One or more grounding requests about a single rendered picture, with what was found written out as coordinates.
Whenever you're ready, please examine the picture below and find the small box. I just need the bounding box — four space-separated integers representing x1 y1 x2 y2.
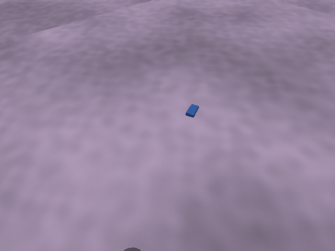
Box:
186 104 199 117

